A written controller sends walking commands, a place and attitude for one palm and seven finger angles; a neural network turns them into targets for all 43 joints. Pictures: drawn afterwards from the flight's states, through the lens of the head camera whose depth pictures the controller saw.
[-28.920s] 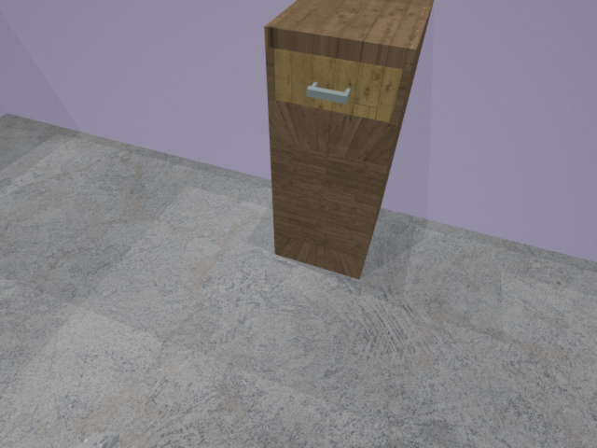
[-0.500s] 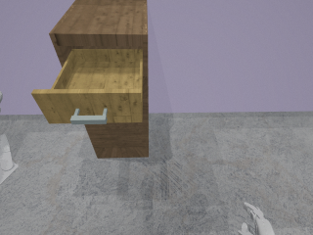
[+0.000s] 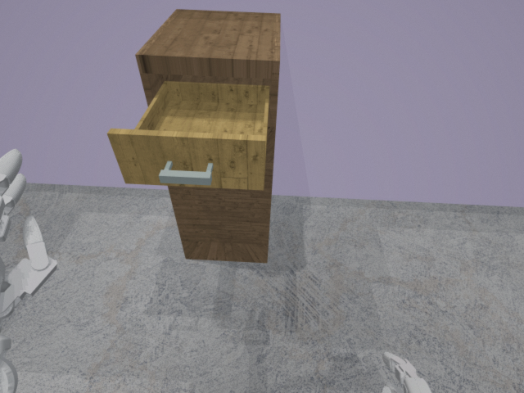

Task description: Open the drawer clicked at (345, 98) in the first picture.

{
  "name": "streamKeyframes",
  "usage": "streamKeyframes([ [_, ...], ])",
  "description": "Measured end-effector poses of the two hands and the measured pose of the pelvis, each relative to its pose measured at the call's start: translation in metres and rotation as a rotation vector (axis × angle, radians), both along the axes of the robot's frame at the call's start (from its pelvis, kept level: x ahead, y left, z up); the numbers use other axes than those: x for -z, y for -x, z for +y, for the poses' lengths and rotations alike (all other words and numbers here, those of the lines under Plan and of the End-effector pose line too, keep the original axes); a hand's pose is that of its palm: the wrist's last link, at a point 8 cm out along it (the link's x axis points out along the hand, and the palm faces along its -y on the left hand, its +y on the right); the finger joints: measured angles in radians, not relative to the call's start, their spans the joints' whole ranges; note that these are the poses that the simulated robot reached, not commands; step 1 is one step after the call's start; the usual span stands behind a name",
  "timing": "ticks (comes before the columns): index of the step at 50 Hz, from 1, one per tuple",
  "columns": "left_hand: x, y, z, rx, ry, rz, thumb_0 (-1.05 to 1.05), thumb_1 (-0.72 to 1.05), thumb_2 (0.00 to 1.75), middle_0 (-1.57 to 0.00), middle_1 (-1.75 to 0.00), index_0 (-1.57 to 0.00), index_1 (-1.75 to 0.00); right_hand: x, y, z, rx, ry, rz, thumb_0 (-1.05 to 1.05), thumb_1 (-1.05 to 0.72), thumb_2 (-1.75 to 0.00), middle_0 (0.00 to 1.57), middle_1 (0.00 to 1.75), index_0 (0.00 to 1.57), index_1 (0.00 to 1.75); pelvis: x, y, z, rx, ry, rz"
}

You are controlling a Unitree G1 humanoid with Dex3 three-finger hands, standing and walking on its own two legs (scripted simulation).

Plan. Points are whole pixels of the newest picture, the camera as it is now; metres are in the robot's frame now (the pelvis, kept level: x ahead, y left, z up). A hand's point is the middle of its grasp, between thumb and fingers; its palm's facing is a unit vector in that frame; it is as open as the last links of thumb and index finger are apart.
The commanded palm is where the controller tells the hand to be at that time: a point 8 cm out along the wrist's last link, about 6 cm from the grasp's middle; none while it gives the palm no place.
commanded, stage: stop stepping back and stand still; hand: left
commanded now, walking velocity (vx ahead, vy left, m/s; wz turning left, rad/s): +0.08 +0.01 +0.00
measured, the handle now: (187, 171) +0.54 +0.19 +0.04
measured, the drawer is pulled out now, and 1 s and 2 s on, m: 0.29 0.29 0.29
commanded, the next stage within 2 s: let the arm hang, fingers relaxed in 0.10 s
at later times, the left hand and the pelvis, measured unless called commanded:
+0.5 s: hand out of the picture +0.10 +0.14 -0.15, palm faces +0.06 -0.99 -0.14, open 7.1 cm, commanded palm none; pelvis +0.01 -0.01 +0.00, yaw +1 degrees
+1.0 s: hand out of the picture +0.01 +0.18 -0.15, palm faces +0.02 -0.97 -0.25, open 7.4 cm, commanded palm none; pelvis +0.00 -0.01 +0.01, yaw -1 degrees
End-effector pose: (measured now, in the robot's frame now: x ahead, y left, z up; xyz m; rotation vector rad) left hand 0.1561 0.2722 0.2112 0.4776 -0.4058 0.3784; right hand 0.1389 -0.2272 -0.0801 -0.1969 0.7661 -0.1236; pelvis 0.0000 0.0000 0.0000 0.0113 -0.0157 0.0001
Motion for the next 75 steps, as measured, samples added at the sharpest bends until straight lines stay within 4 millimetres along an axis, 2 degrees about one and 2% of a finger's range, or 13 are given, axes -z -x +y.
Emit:
streamKeyframes([
  [3,0.000,0.001,-0.001,0.029,-0.035,0.013,0.01,0.88,0.90,-0.21,-0.30,-0.21,-0.30,-0.006,0.003,-0.006,0.018,0.041,-0.016,0.01,-0.90,-0.90,0.21,0.30,0.20,0.30,0.002,0.001,0.003,0.005,0.003,0.002],
  [7,-0.020,-0.001,-0.004,0.030,-0.117,-0.009,0.01,0.88,0.90,-0.22,-0.30,-0.21,-0.30,-0.010,0.004,-0.008,0.034,0.026,-0.026,0.01,-0.90,-0.90,0.21,0.30,0.20,0.30,-0.004,-0.007,-0.002,0.005,0.006,0.010],
  [11,-0.022,-0.012,-0.007,0.010,-0.178,-0.015,0.01,0.88,0.90,-0.21,-0.30,-0.21,-0.30,0.001,-0.005,-0.012,0.004,-0.005,-0.022,0.01,-0.90,-0.90,0.21,0.30,0.20,0.30,0.001,-0.015,-0.010,0.002,-0.002,0.024],
  [13,0.023,-0.034,-0.002,-0.001,-0.109,0.173,0.00,0.89,0.90,-0.21,-0.30,-0.20,-0.30,0.019,-0.010,-0.018,-0.011,-0.027,0.015,0.01,-0.90,-0.90,0.21,0.30,0.20,0.30,0.005,-0.014,-0.009,-0.006,0.006,0.033],
  [15,0.093,-0.051,0.001,-0.029,0.032,0.459,0.00,0.89,0.90,-0.20,-0.30,-0.20,-0.30,0.035,-0.009,-0.022,0.001,-0.051,0.065,0.01,-0.90,-0.90,0.21,0.30,0.20,0.30,0.007,-0.015,-0.007,-0.019,0.004,0.040],
  [17,0.168,-0.048,-0.007,-0.050,0.167,0.748,0.00,0.90,0.90,-0.20,-0.30,-0.19,-0.30,0.047,-0.002,-0.024,0.011,-0.060,0.121,0.01,-0.90,-0.90,0.21,0.30,0.20,0.30,0.008,-0.015,-0.007,-0.022,0.000,0.038],
  [21,0.288,0.004,-0.048,-0.028,0.384,1.221,0.00,0.91,0.90,-0.20,-0.30,-0.19,-0.29,0.052,0.028,-0.024,0.034,-0.040,0.253,0.01,-0.91,-0.90,0.20,0.30,0.20,0.30,0.008,-0.014,-0.010,-0.018,-0.004,0.008],
  [24,0.337,0.059,-0.079,-0.028,0.545,1.455,0.00,0.92,0.90,-0.20,-0.30,-0.19,-0.30,0.045,0.060,-0.024,0.055,-0.009,0.364,0.00,-0.91,-0.90,0.20,0.30,0.20,0.30,0.003,-0.013,-0.013,-0.014,-0.005,-0.002],
  [32,0.342,0.116,-0.048,-0.185,0.563,1.601,-0.06,0.98,0.90,-0.21,-0.30,-0.20,-0.30,0.045,0.128,-0.020,0.086,0.008,0.600,0.00,-0.90,-0.90,0.20,0.30,0.20,0.30,-0.008,-0.006,-0.013,-0.020,0.022,0.002],
  [41,0.329,0.156,-0.028,-0.287,0.511,1.714,-0.01,0.92,0.90,-0.20,-0.30,-0.20,-0.30,0.059,0.150,0.002,0.108,-0.077,0.638,0.00,-0.91,-0.90,0.20,0.30,0.20,0.30,-0.012,-0.003,-0.007,0.001,0.015,-0.013],
  [55,0.339,0.151,-0.058,-0.215,0.558,1.717,0.00,0.91,0.90,-0.20,-0.30,-0.20,-0.30,0.061,0.163,0.020,0.128,-0.119,0.653,0.00,-0.91,-0.90,0.20,0.30,0.20,0.30,-0.013,0.001,-0.006,0.017,0.008,-0.017],
  [65,0.342,0.155,-0.061,-0.221,0.578,1.741,0.00,0.91,0.90,-0.20,-0.30,-0.20,-0.30,0.058,0.177,0.017,0.155,-0.103,0.695,0.00,-0.91,-0.90,0.20,0.30,0.20,0.30,-0.013,-0.002,-0.006,0.016,0.009,-0.010],
  [75,0.341,0.154,-0.062,-0.231,0.575,1.752,0.00,0.91,0.90,-0.20,-0.30,-0.20,-0.30,0.059,0.170,0.017,0.155,-0.109,0.693,0.00,-0.91,-0.90,0.20,0.30,0.20,0.30,-0.013,-0.007,-0.007,0.017,0.008,-0.008],
])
